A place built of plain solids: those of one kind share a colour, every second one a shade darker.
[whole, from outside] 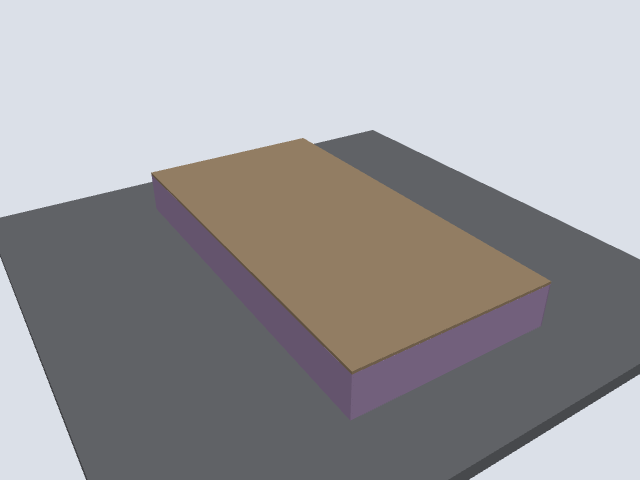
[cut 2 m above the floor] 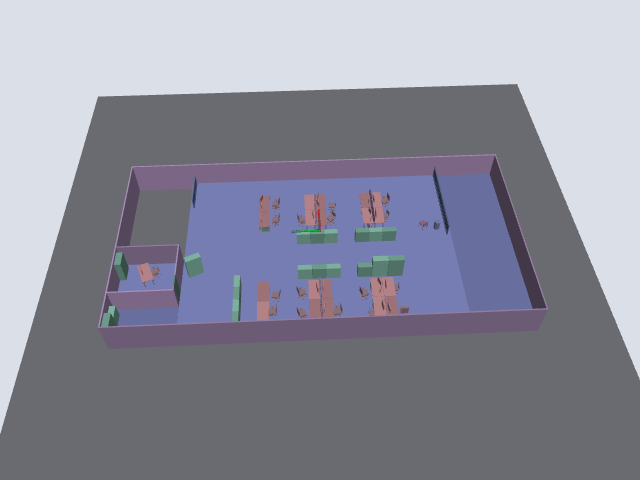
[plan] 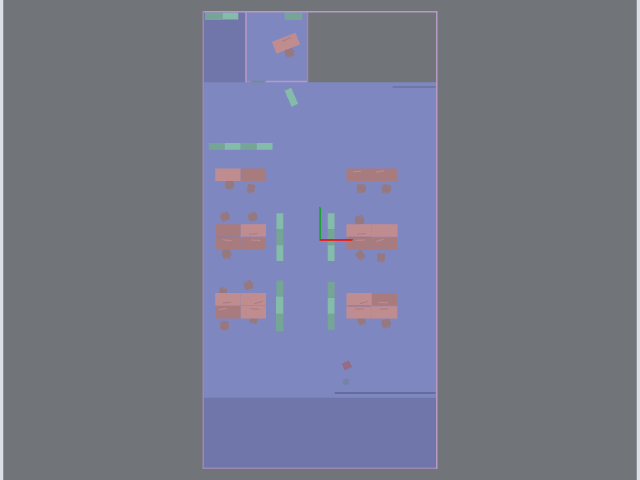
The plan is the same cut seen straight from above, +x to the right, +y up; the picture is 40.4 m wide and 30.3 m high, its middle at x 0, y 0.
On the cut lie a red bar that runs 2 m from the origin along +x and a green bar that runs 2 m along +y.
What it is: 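One storey of an office; an open floor with rows of desks, a band of small rooms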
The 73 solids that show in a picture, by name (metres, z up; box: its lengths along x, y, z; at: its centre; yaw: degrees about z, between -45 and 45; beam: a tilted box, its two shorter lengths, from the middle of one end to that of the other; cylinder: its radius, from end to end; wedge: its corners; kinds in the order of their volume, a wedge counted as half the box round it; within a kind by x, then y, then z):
{
 "floor_1": {"box": [2.6, 4.4, 0.64], "at": [-6.02, 12.16, 0.27]},
 "floor_2": {"box": [3.78, 4.4, 0.64], "at": [-2.73, 12.16, 0.27]},
 "floor_3": {"box": [14.65, 4.4, 0.59], "at": [0.0, -12.16, 0.24]},
 "floor_4": {"box": [14.65, 19.91, 0.64], "at": [0.0, 0.0, 0.27]},
 "roof_1": {"box": [14.85, 28.91, 0.2], "at": [0.0, 0.0, 3.29]},
 "wall_1": {"box": [0.1, 28.91, 3.24], "at": [-7.38, 0.0, 1.57]},
 "wall_2": {"box": [0.1, 4.4, 2.6], "at": [-4.67, 12.16, 1.89]},
 "wall_3": {"box": [2.6, 0.1, 2.6], "at": [-2.14, 10.01, 1.89]},
 "wall_4": {"box": [0.1, 4.4, 2.6], "at": [-0.79, 12.16, 1.89]},
 "wall_5": {"box": [14.65, 0.1, 3.24], "at": [0.0, -14.41, 1.57]},
 "wall_6": {"box": [14.65, 0.1, 3.24], "at": [0.0, 14.41, 1.57]},
 "wall_7": {"box": [0.1, 28.91, 3.24], "at": [7.38, 0.0, 1.57]},
 "cabinet_1": {"box": [1.1, 0.45, 1.8], "at": [-6.71, 14.12, 1.49]},
 "cabinet_2": {"box": [1.0, 0.42, 1.11], "at": [-6.53, 5.91, 1.14]},
 "cabinet_3": {"box": [1.0, 0.42, 1.11], "at": [-5.66, 14.13, 1.14]},
 "cabinet_4": {"box": [1.0, 0.42, 1.11], "at": [-5.52, 5.91, 1.14]},
 "cabinet_5": {"box": [1.0, 0.42, 1.11], "at": [-4.51, 5.91, 1.14]},
 "cabinet_6": {"box": [1.0, 0.42, 1.11], "at": [-3.5, 5.91, 1.14]},
 "cabinet_7": {"box": [0.45, 1.1, 1.8], "at": [-2.55, -5.22, 1.49]},
 "cabinet_8": {"box": [0.45, 1.1, 1.8], "at": [-2.55, -4.11, 1.49]},
 "cabinet_9": {"box": [0.42, 1.0, 1.11], "at": [-2.53, -3.05, 1.14]},
 "cabinet_10": {"box": [0.42, 1.0, 1.11], "at": [-2.53, -0.83, 1.14]},
 "cabinet_11": {"box": [0.42, 1.0, 1.11], "at": [-2.53, 0.18, 1.14]},
 "cabinet_12": {"box": [0.42, 1.0, 1.11], "at": [-2.53, 1.19, 1.14]},
 "cabinet_13": {"box": [0.45, 1.1, 1.8], "at": [-1.81, 9.01, 1.49], "yaw": 23.7},
 "cabinet_14": {"box": [1.1, 0.45, 1.8], "at": [-1.67, 14.12, 1.49]},
 "cabinet_15": {"box": [0.42, 1.0, 1.11], "at": [0.7, -5.17, 1.14]},
 "cabinet_16": {"box": [0.42, 1.0, 1.11], "at": [0.7, -4.16, 1.14]},
 "cabinet_17": {"box": [0.42, 1.0, 1.11], "at": [0.7, -3.15, 1.14]},
 "cabinet_18": {"box": [0.42, 1.0, 1.11], "at": [0.7, -0.83, 1.14]},
 "cabinet_19": {"box": [0.42, 1.0, 1.11], "at": [0.7, 0.18, 1.14]},
 "cabinet_20": {"box": [0.42, 1.0, 1.11], "at": [0.7, 1.19, 1.14]},
 "desk_1": {"box": [1.6, 0.8, 0.032], "at": [-5.82, -4.56, 1.31]},
 "desk_2": {"box": [1.6, 0.8, 0.032], "at": [-5.82, -3.74, 1.31]},
 "desk_3": {"box": [1.6, 0.8, 0.032], "at": [-5.82, -0.22, 1.31]},
 "desk_4": {"box": [1.6, 0.8, 0.032], "at": [-5.82, 0.6, 1.31]},
 "desk_5": {"box": [1.6, 0.8, 0.032], "at": [-5.82, 4.12, 1.31]},
 "desk_6": {"box": [1.6, 0.8, 0.032], "at": [-4.21, -4.56, 1.31]},
 "desk_7": {"box": [1.6, 0.8, 0.032], "at": [-4.21, -3.74, 1.31]},
 "desk_8": {"box": [1.6, 0.8, 0.032], "at": [-4.21, -0.22, 1.31]},
 "desk_9": {"box": [1.6, 0.8, 0.032], "at": [-4.21, 0.6, 1.31]},
 "desk_10": {"box": [1.6, 0.8, 0.032], "at": [-4.21, 4.12, 1.31]},
 "desk_11": {"box": [1.6, 0.8, 0.032], "at": [-2.15, 12.42, 1.31], "yaw": 21.4},
 "desk_12": {"box": [1.6, 0.8, 0.032], "at": [2.47, -4.56, 1.31]},
 "desk_13": {"box": [1.6, 0.8, 0.032], "at": [2.47, -3.74, 1.31]},
 "desk_14": {"box": [1.6, 0.8, 0.032], "at": [2.47, -0.22, 1.31]},
 "desk_15": {"box": [1.6, 0.8, 0.032], "at": [2.47, 0.6, 1.31]},
 "desk_16": {"box": [1.6, 0.8, 0.032], "at": [2.47, 4.12, 1.31]},
 "desk_17": {"box": [1.6, 0.8, 0.032], "at": [4.09, -4.56, 1.31]},
 "desk_18": {"box": [1.6, 0.8, 0.032], "at": [4.09, -3.74, 1.31]},
 "desk_19": {"box": [1.6, 0.8, 0.032], "at": [4.09, -0.22, 1.31]},
 "desk_20": {"box": [1.6, 0.8, 0.032], "at": [4.09, 0.6, 1.31]},
 "desk_21": {"box": [1.6, 0.8, 0.032], "at": [4.09, 4.12, 1.31]},
 "officechair_1": {"box": [0.48, 0.49, 0.08], "at": [-6.0, -5.41, 1.09], "yaw": -3.3},
 "officechair_2": {"box": [0.49, 0.48, 0.08], "at": [-5.98, 1.47, 1.11], "yaw": 18.6},
 "officechair_3": {"box": [0.49, 0.48, 0.08], "at": [-5.91, -0.87, 1.08], "yaw": 6.4},
 "officechair_4": {"box": [0.49, 0.48, 0.08], "at": [-5.71, 3.51, 1.05], "yaw": 0.1},
 "officechair_5": {"box": [0.49, 0.48, 0.08], "at": [-4.51, -2.87, 1.13], "yaw": 17.2},
 "officechair_6": {"box": [0.48, 0.49, 0.08], "at": [-4.36, 3.27, 1.09], "yaw": -10.1},
 "officechair_7": {"box": [0.49, 0.48, 0.08], "at": [-4.23, 1.44, 1.09], "yaw": 17.5},
 "officechair_8": {"box": [0.49, 0.48, 0.08], "at": [-1.92, 11.84, 1.06], "yaw": 21.7},
 "officechair_9": {"box": [0.49, 0.48, 0.08], "at": [2.5, 1.24, 1.06], "yaw": 9.8},
 "officechair_10": {"box": [0.48, 0.49, 0.08], "at": [2.54, -0.95, 1.12], "yaw": 37.7},
 "officechair_11": {"box": [0.49, 0.48, 0.08], "at": [2.61, 3.28, 1.05], "yaw": -3.6},
 "officechair_12": {"box": [0.48, 0.49, 0.08], "at": [3.85, -1.09, 1.12], "yaw": -3.8},
 "officechair_13": {"box": [0.49, 0.48, 0.08], "at": [4.17, -5.26, 1.08], "yaw": 14.7},
 "officechair_14": {"box": [0.49, 0.48, 0.08], "at": [4.19, 3.25, 1.13], "yaw": -9.3},
 "door_1": {"box": [0.91, 0.1, 2.05], "at": [-3.9, 10.01, 1.61]},
 "guard_1": {"box": [6.38, 0.1, 0.12], "at": [4.11, -9.66, 0.65]},
 "guard_2": {"box": [6.38, 0.1, 0.05], "at": [4.11, -9.66, 1.52]},
 "guard_3": {"box": [2.71, 0.1, 0.05], "at": [5.95, 9.66, 1.52]},
 "bin_1": {"cylinder": 0.21, "from": [1.64, -8.96, 0.59], "to": [1.64, -8.96, 1.29]},
 "visitorchair_1": {"box": [0.53, 0.46, 0.04], "at": [1.69, -7.93, 1.06], "yaw": 25.9}
}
